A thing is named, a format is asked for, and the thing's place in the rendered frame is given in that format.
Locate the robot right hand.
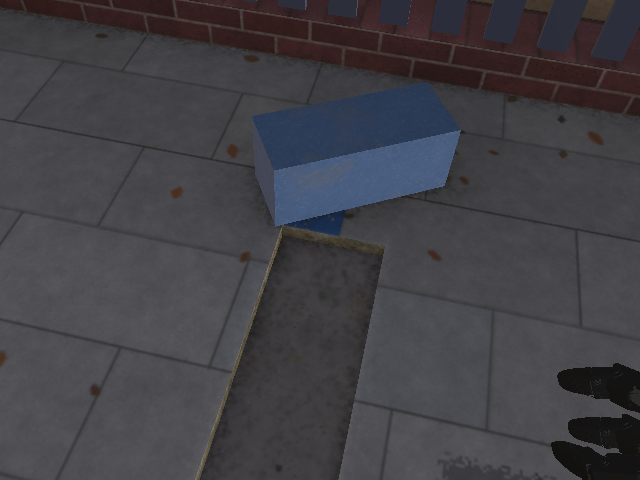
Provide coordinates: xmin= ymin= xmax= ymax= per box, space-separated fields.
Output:
xmin=551 ymin=363 xmax=640 ymax=480

